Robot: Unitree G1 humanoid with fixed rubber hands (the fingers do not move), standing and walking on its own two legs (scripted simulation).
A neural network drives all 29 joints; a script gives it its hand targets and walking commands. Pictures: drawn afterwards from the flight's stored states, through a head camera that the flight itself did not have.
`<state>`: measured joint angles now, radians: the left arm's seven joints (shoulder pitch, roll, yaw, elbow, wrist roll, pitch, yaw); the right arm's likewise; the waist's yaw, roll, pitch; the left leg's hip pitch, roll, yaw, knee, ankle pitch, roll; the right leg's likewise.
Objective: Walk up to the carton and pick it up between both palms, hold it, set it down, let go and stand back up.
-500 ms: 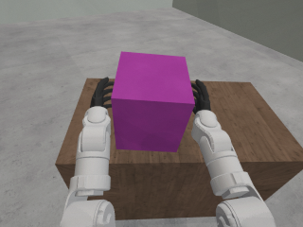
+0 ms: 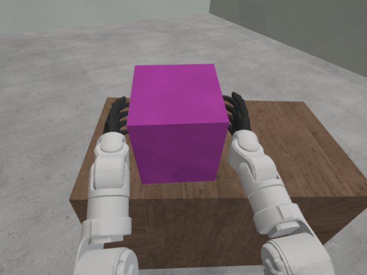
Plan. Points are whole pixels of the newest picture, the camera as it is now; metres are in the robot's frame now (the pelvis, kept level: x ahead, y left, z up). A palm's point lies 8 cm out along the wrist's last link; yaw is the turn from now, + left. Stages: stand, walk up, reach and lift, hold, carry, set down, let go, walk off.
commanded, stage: hold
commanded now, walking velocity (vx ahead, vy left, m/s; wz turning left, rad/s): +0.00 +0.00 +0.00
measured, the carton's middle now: (176, 125) +0.40 +0.01 +0.15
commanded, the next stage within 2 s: none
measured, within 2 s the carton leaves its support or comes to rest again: neither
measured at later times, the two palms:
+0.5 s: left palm (110, 131) +0.35 +0.14 +0.18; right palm (240, 126) +0.35 -0.12 +0.19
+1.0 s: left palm (109, 134) +0.35 +0.14 +0.17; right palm (239, 129) +0.35 -0.12 +0.18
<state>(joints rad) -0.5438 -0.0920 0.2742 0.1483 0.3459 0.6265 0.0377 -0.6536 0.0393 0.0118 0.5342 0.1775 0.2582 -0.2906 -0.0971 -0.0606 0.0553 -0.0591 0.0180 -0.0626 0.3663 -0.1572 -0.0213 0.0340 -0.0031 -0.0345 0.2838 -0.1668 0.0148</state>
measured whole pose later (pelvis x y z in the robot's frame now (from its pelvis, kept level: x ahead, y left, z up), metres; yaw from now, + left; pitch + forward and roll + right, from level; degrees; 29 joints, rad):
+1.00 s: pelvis -0.01 +0.00 +0.00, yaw +0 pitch -11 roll -1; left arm -0.55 -0.11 0.29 0.05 0.43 0.74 -0.01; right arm -0.65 0.06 0.00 0.48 0.15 0.30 -0.29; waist -0.09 -0.08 0.10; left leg 0.00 0.02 -0.05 0.34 -0.15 -0.02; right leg 0.08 -0.01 -0.04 0.29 -0.17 0.01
